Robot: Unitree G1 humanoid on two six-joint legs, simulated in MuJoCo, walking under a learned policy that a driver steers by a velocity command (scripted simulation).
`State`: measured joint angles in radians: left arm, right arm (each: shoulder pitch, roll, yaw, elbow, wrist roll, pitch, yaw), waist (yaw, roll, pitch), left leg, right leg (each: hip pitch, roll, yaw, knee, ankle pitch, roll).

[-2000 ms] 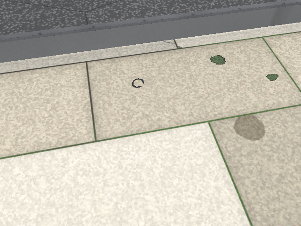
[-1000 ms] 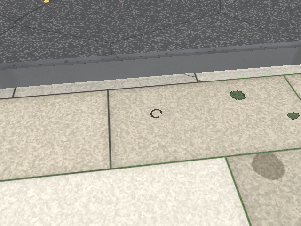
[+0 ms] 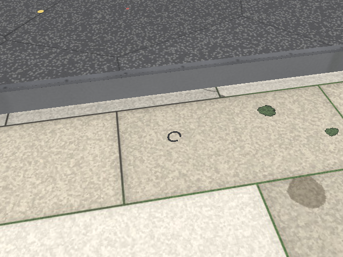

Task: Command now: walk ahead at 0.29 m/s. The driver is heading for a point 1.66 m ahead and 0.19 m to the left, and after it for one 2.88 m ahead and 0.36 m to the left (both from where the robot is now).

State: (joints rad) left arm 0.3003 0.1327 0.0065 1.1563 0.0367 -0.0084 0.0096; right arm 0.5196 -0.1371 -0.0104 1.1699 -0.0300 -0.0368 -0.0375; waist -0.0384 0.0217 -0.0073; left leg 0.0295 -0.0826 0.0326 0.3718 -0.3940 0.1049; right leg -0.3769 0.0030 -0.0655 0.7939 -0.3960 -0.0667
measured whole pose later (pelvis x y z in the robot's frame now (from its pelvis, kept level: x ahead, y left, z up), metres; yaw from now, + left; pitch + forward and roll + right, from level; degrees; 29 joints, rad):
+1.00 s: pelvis +0.19 -0.05 +0.01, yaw +0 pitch -2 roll +0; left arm 0.33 0.12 -0.01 1.12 0.01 -0.03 0.04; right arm 0.32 -0.11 0.02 1.17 -0.01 -0.01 -0.04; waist 0.00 0.01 0.04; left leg -0.12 0.00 0.03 0.40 -0.25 0.01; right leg -0.12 0.05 -0.08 0.38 -0.24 -0.07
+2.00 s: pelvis +0.36 +0.03 +0.01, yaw +0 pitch +0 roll +0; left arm 0.28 0.19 0.05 1.02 0.03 -0.07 -0.03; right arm 0.42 -0.14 -0.04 1.07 -0.02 -0.09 0.00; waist 0.00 -0.03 0.01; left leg -0.10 -0.05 0.11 0.32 -0.23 0.08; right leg -0.50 -0.07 -0.04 1.09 -0.22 -0.09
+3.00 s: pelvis +0.92 +0.05 +0.00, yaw +0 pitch +0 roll +0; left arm 0.36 0.19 0.05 1.05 0.01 -0.09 0.00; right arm 0.15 -0.20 -0.07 0.95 -0.03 -0.09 0.02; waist 0.02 -0.02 0.07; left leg -0.33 -0.04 0.12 0.48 -0.16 0.10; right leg -0.28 0.00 -0.01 1.14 -0.35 -0.09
